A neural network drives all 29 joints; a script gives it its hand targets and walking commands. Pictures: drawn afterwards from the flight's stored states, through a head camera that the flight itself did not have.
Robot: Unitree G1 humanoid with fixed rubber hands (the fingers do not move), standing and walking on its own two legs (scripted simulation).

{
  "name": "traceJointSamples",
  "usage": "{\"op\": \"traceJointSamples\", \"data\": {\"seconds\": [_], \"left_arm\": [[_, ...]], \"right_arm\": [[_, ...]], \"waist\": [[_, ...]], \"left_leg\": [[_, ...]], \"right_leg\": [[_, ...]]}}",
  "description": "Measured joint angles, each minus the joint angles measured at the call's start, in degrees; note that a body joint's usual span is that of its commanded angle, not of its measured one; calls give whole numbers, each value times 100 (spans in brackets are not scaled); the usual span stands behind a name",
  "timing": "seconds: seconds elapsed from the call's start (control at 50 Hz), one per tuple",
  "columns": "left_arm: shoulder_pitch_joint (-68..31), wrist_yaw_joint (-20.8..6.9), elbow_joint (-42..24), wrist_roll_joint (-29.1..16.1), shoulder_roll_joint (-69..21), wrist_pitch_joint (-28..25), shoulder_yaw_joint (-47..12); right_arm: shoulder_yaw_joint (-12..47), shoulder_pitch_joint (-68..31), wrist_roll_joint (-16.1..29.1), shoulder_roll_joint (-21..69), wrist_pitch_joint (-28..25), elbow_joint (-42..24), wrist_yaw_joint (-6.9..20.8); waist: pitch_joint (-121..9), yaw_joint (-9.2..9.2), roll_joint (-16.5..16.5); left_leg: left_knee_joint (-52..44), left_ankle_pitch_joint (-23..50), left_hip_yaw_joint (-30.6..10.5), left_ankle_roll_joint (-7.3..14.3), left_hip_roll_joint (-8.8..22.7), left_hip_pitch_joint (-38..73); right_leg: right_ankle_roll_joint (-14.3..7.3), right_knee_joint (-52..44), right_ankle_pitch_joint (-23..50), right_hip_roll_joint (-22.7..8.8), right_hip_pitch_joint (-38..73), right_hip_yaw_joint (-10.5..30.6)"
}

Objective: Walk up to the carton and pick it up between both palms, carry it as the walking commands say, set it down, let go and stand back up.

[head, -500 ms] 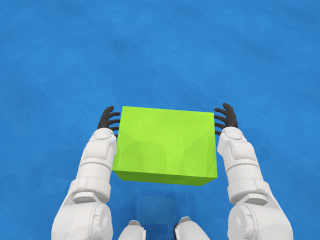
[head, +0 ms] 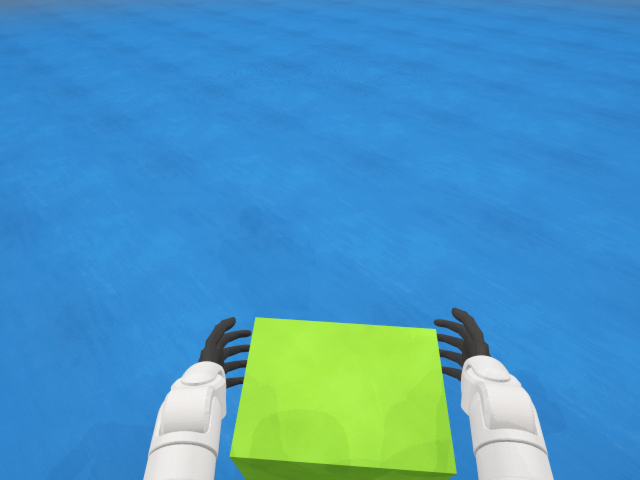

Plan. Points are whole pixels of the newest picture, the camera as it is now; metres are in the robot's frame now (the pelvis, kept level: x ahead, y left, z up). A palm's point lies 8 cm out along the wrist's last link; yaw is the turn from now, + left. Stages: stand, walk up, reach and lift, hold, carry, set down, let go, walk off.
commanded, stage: reach and lift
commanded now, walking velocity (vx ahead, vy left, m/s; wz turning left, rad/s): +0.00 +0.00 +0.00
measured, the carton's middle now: (339, 407) +0.28 -0.03 -0.06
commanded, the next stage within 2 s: hold in 1.40 s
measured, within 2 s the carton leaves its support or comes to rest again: neither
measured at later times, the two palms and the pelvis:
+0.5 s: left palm (197, 375) +0.28 +0.14 +0.05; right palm (470, 348) +0.28 -0.19 +0.06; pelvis +0.00 -0.03 +0.00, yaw +1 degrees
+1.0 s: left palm (197, 379) +0.28 +0.14 +0.05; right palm (469, 352) +0.27 -0.19 +0.05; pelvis -0.02 -0.02 +0.00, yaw +0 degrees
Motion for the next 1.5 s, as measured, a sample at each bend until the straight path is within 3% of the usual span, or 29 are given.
{"op": "traceJointSamples", "data": {"seconds": [0.1, 0.24, 0.38, 0.5, 0.72, 0.86, 1.12, 1.5], "left_arm": [[304, 150, -513, 22, -296, 129, -170], [251, 191, -635, 338, -430, 398, -28], [-18, -77, -335, 621, -278, 563, 385], [-45, -267, -305, 585, -87, 592, 306], [-86, -281, -444, 588, -142, 475, 336], [-322, -244, -259, 605, -147, 416, 366], [-241, -147, -249, 683, -353, 454, 427], [207, -88, -770, 689, -433, 543, 376]], "right_arm": [[119, 408, 112, 31, 250, -705, -346], [105, 355, 137, 26, 404, -588, -269], [-29, -64, -174, 115, 530, -41, 150], [120, -80, -308, 174, 627, -120, 49], [200, -52, -257, 194, 561, -300, -157], [78, -379, -233, 147, 453, 33, -373], [28, -407, -138, -59, 398, 305, -233], [161, -117, -187, 42, 494, -91, -19]], "waist": [[89, -52, -24], [-6, 178, -154], [53, 297, -186], [303, 351, -75], [562, 514, -56], [515, 517, -134], [269, 484, -65], [266, 442, -50]], "left_leg": [[-395, 144, -8, 1, -8, 347], [-685, 192, 66, -72, 96, 844], [-656, 153, -94, -153, 142, 1191], [-623, 168, -192, -183, 147, 1302], [-562, 263, -157, -201, 157, 1093], [-428, 266, -98, -185, 147, 860], [-461, 255, 74, -90, 106, 837], [-690, 308, 84, -114, 129, 1067]], "right_leg": [[-7, -295, 91, -46, 299, 10], [-92, -432, 122, 34, 688, 92], [-192, -427, 64, 80, 1090, -83], [-215, -435, 72, 85, 1248, -193], [-204, -349, 166, 100, 1017, -175], [-174, -247, 196, 100, 785, -130], [-86, -299, 226, 49, 731, 28], [-125, -404, 227, 53, 897, 30]]}}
